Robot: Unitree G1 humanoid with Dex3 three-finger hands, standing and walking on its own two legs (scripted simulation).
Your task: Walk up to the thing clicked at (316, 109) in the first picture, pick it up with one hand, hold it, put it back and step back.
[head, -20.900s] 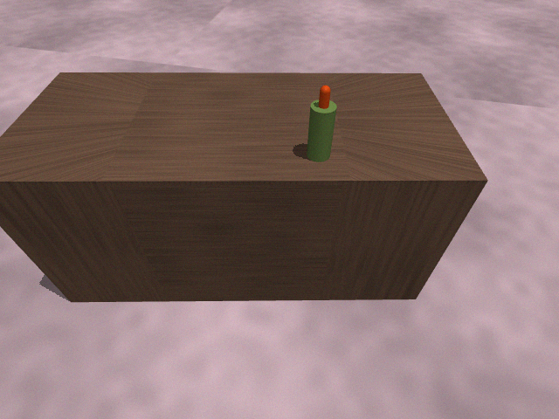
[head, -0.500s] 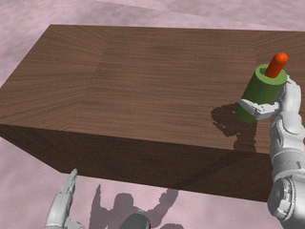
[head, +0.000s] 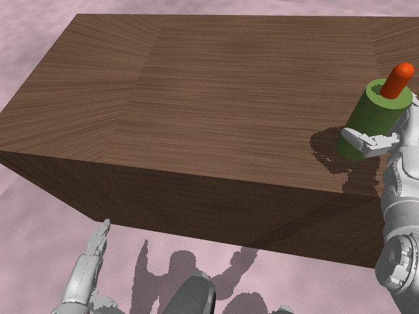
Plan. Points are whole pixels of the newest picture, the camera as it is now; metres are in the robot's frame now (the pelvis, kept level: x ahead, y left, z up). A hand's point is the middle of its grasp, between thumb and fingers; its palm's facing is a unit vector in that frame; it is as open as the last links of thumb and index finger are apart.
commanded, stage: lower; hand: right
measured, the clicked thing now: (374, 114) +0.50 -0.18 +0.09
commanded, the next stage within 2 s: loosen in 0.44 s
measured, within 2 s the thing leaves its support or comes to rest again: rests again in 0.34 s
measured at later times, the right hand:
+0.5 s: hand (368, 131) +0.50 -0.19 +0.03, palm faces +0.15 +0.99 +0.01, open 10.0 cm
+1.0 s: hand (366, 134) +0.50 -0.19 +0.02, palm faces +0.15 +0.99 +0.01, open 11.1 cm
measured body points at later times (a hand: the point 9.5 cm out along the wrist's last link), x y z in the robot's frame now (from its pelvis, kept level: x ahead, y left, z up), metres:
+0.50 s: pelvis +0.00 +0.00 -0.01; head +0.13 -0.03 +0.42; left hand +0.15 +0.27 -0.01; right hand +0.49 -0.24 +0.03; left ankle +0.08 +0.14 -0.66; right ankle -0.02 -0.13 -0.66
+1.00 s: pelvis +0.00 +0.00 -0.02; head +0.13 -0.03 +0.41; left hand +0.15 +0.26 -0.01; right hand +0.49 -0.24 +0.03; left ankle +0.08 +0.14 -0.66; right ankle -0.02 -0.13 -0.66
